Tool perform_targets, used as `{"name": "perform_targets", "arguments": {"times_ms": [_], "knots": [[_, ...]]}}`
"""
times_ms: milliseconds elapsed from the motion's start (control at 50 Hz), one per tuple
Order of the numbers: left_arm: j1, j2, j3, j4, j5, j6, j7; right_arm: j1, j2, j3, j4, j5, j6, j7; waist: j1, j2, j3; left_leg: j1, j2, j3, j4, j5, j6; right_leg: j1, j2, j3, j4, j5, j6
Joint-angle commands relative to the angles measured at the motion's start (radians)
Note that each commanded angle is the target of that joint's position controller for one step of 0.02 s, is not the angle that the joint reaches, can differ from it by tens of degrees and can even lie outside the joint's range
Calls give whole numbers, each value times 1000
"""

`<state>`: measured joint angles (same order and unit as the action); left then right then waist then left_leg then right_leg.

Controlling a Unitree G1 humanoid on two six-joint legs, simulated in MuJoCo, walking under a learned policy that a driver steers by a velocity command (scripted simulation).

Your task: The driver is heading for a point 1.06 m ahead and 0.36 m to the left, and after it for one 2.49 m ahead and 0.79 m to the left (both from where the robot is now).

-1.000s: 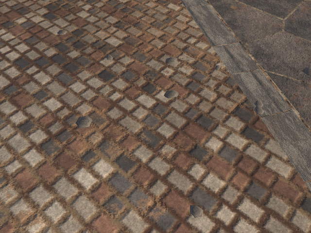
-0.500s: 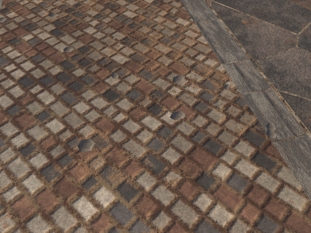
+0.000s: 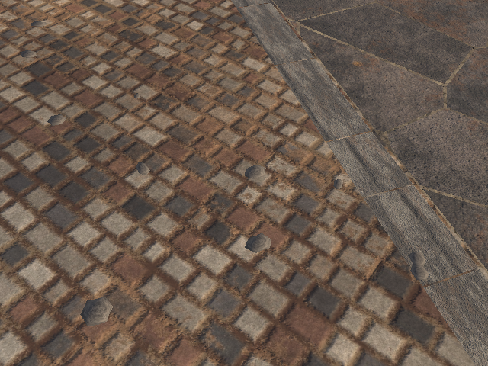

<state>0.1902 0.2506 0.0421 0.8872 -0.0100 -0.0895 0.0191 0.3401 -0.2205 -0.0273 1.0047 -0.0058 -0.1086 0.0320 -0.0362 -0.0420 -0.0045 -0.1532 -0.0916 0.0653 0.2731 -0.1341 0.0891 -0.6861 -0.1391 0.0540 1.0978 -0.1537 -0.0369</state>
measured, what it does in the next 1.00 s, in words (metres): walks ahead, turning left: right foot, then left foot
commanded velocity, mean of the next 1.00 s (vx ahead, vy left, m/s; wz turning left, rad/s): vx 0.33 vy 0.00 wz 0.33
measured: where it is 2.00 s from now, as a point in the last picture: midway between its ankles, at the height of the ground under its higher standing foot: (233, 359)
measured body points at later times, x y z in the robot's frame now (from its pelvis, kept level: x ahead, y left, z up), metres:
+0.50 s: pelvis +0.28 -0.08 +0.00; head +0.30 -0.09 +0.45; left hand +0.32 +0.19 -0.13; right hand +0.37 -0.34 -0.14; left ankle +0.26 +0.09 -0.65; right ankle +0.30 -0.16 -0.75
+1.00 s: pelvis +0.42 -0.02 -0.01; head +0.46 +0.02 +0.43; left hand +0.48 +0.29 -0.13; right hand +0.65 -0.24 -0.10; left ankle +0.48 +0.06 -0.75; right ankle +0.48 -0.19 -0.67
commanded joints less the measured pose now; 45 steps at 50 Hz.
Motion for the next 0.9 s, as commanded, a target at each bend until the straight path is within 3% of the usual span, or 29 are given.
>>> {"name": "perform_targets", "arguments": {"times_ms": [20, 100, 200, 240, 260, 280, 300, 320, 340, 360, 380, 400, 440, 480, 520, 560, 620, 700, 760, 780, 800, 820, 840, 860, 880, 900], "knots": [[11, 40, 11, -45, 8, -2, 2, -33, -138, -22, -58, 4, -13, -22, 39, 76, 61, -82, 280, -202, -185, 91, 161, -26, -29, 3, -162, 161, 22], [-141, 26, 4, -85, -2, -11, -13, 45, -164, -27, -40, 19, -2, -33, -16, 82, 67, 4, 272, -160, -173, 92, 125, 15, 20, -39, -415, 268, 30], [-248, 41, 0, -135, -13, -23, -46, 107, -173, -34, -10, 25, 21, -37, -41, 94, 96, 162, 337, -176, -93, 91, 111, 11, 46, -42, -550, 159, 3], [-209, 66, 9, -136, -12, -33, -53, 95, -184, -40, -10, 27, 31, -39, -6, 109, 74, 181, 351, -194, -26, 185, 95, 109, 70, -54, -592, 82, -24], [-127, 92, 24, -118, -10, -37, -52, 72, -188, -39, -17, 26, 36, -39, 48, 116, 31, 166, 329, -183, 67, 334, 79, 237, 103, -77, -617, 61, -40], [52, 144, 52, -65, -10, -41, -45, 56, -163, -29, -27, 17, 40, -37, 128, 101, -76, 100, 267, -145, 265, 434, 53, 476, 113, -78, -620, 69, -69], [260, 240, 77, -30, 5, -41, -34, 51, -117, -8, -64, -2, 35, -35, 194, -19, -253, -117, 186, -84, 609, 195, 12, 806, -96, 146, -605, 75, -140], [309, 287, 86, -7, 14, -34, -41, 182, 17, 25, -59, 18, 13, -29, 128, -296, -374, -497, 20, -89, 923, -401, -38, 1106, -301, 589, -732, -103, -267], [288, 174, 57, -21, 17, -37, -40, 129, -115, -6, -46, 46, -4, -30, 157, -164, -323, -580, 68, -233, 1048, -412, -23, 1039, -277, 615, -785, -164, -225], [194, 131, 42, -37, 12, -41, -38, 43, -165, -24, -75, 63, -10, -32, 136, -111, -192, -620, 114, -222, 1058, -311, -9, 904, -254, 444, -796, -94, -177], [102, 105, 31, -51, 11, -42, -40, 1, -154, -26, -84, 56, -5, -40, 99, -33, -128, -570, 164, -199, 1022, -219, -17, 763, -215, 318, -828, 9, -155], [54, 80, 26, -52, 11, -43, -43, -15, -139, -33, -85, 42, 4, -45, 73, -21, -72, -536, 193, -195, 968, -158, -23, 666, -176, 221, -868, 55, -140], [34, 48, 21, -33, 22, -47, -43, 24, -93, -38, -77, 44, 34, -40, 31, -55, -37, -451, 219, -188, 921, -95, -26, 570, -120, 86, -920, 122, -121], [39, 68, 27, -16, 27, -51, -36, 12, -74, -43, -90, 44, 54, -40, 14, -39, 7, -473, 212, -180, 905, -64, -36, 532, -113, -9, -929, 306, -128], [35, 93, 34, -10, 34, -46, -20, -28, -75, -49, -124, 30, 64, -43, 1, -24, 32, -510, 199, -172, 840, -16, -58, 521, -116, -87, -916, 516, -134], [20, 109, 37, -13, 34, -32, -2, -80, -67, -48, -159, 22, 65, -38, 3, -31, 40, -501, 188, -132, 695, 64, -74, 511, -98, -163, -910, 565, -124], [27, 141, 43, -15, 24, -12, 23, -185, -40, -37, -208, 11, 68, -17, 40, -28, 32, -438, 173, -58, 499, 175, -74, 528, -88, -235, -879, 577, -117], [36, 173, 57, -11, -5, 21, 36, -234, -74, -50, -268, 9, 78, 10, 49, -39, 2, -430, 156, -29, 398, 94, -46, 657, -147, -234, -779, 599, -114], [-18, 191, 69, -36, -24, 43, 44, -135, -129, -77, -273, 10, 75, 20, -13, -44, -55, -292, 85, 25, 305, -2, 12, 683, -134, -247, -557, 737, -73], [-12, 173, 64, -42, -23, 49, 41, -35, -174, -100, -250, 9, 68, 13, -59, 10, -111, -138, 42, 27, 194, 127, 46, 647, -71, -270, -371, 664, -29], [27, 138, 48, -62, 12, 45, 32, 14, -282, -131, -258, 3, 67, -12, -63, 179, -178, 91, 200, -210, 195, 584, 115, 425, 8, -275, -84, 270, 43], [121, 48, 20, -91, 53, 36, 15, -22, -351, -131, -291, -19, 68, -22, 47, 326, -294, 345, 440, -632, 230, 931, 336, 98, 206, -161, 251, -578, 103], [94, 109, 28, -85, 20, 26, -4, -13, -287, -116, -312, -17, 70, -11, -13, 206, -421, 339, 458, -688, 146, 691, 370, 59, 187, 43, 341, -551, 83], [17, 134, 36, -110, -9, 28, -7, -95, -244, -104, -338, -5, 68, -10, -4, 140, -305, 244, 413, -589, 111, 498, 313, -2, 153, 46, 316, -451, 65], [-17, 132, 39, -106, -1, 36, 5, -157, -203, -94, -346, 21, 73, -15, 19, 47, -197, 119, 354, -496, 85, 341, 241, -11, 113, 35, 234, -366, 67], [-36, 142, 46, -107, 15, 49, 21, -193, -177, -85, -355, 29, 81, -22, 36, 39, -142, 6, 315, -451, 63, 241, 199, 22, 89, 34, 153, -312, 69]]}}
Velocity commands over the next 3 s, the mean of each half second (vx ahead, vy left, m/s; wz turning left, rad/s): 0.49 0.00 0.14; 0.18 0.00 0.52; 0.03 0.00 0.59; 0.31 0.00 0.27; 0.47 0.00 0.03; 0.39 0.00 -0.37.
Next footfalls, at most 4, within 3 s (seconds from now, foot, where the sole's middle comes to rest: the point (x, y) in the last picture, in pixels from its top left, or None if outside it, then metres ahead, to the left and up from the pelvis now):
0.28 right None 0.34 -0.17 -0.78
0.80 left None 0.52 0.07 -0.78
1.32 right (290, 344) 0.58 -0.13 -0.78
1.76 left None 0.41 0.08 -0.78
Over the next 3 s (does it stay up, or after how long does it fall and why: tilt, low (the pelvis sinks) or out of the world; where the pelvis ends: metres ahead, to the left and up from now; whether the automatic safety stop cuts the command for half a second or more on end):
stays up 0.86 0.43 0.00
